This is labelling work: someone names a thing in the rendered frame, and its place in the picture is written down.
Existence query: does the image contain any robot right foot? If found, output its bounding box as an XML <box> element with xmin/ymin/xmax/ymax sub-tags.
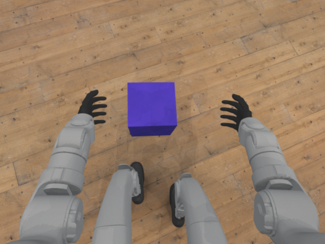
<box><xmin>170</xmin><ymin>184</ymin><xmax>185</xmax><ymax>227</ymax></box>

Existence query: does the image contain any right robot forearm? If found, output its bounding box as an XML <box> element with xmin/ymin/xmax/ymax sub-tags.
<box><xmin>238</xmin><ymin>117</ymin><xmax>319</xmax><ymax>230</ymax></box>

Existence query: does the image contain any robot right hand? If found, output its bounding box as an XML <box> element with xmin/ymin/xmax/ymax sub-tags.
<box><xmin>220</xmin><ymin>94</ymin><xmax>252</xmax><ymax>132</ymax></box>

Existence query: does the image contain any carton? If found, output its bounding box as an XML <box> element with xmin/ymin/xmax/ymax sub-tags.
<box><xmin>127</xmin><ymin>82</ymin><xmax>177</xmax><ymax>136</ymax></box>

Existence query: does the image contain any robot left upper arm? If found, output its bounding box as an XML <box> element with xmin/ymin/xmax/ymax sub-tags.
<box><xmin>6</xmin><ymin>195</ymin><xmax>83</xmax><ymax>244</ymax></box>

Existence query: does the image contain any left robot thigh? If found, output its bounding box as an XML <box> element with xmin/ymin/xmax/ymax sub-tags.
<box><xmin>91</xmin><ymin>169</ymin><xmax>139</xmax><ymax>244</ymax></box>

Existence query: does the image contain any robot left hand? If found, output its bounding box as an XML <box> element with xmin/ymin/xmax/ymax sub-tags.
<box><xmin>78</xmin><ymin>90</ymin><xmax>107</xmax><ymax>125</ymax></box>

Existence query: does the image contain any left robot forearm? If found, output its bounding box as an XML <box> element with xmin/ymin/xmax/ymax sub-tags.
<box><xmin>19</xmin><ymin>113</ymin><xmax>95</xmax><ymax>238</ymax></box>

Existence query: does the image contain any robot right upper arm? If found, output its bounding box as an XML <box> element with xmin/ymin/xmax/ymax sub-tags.
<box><xmin>253</xmin><ymin>189</ymin><xmax>325</xmax><ymax>244</ymax></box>

